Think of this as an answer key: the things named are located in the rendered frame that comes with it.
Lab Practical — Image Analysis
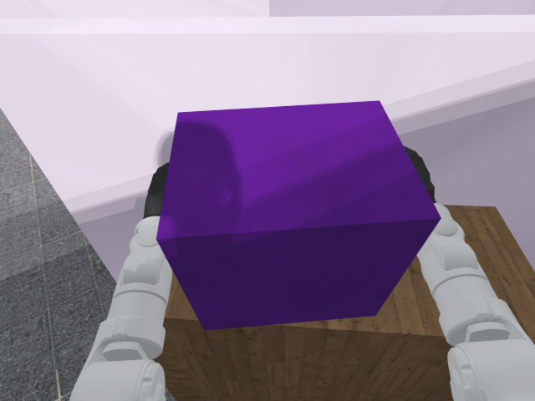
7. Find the right robot hand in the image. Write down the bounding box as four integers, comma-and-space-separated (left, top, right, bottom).
404, 146, 436, 203

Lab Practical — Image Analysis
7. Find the pedestal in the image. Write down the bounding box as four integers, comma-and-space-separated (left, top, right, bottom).
108, 205, 535, 401

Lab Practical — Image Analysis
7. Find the left robot forearm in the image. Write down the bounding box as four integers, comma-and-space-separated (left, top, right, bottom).
69, 216, 172, 401

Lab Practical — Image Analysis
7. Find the right robot forearm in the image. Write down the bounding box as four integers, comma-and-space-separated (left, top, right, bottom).
417, 203, 535, 348

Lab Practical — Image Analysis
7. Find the left robot upper arm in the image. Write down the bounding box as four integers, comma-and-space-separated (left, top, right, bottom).
72, 359, 166, 401

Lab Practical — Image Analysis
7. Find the right robot upper arm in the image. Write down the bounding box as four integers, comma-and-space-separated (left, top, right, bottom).
447, 338, 535, 401

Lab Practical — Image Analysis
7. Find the carton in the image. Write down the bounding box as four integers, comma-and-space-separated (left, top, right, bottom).
156, 100, 441, 331

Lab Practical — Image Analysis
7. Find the left robot hand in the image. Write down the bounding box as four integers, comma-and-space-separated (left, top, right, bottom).
143, 162, 169, 219

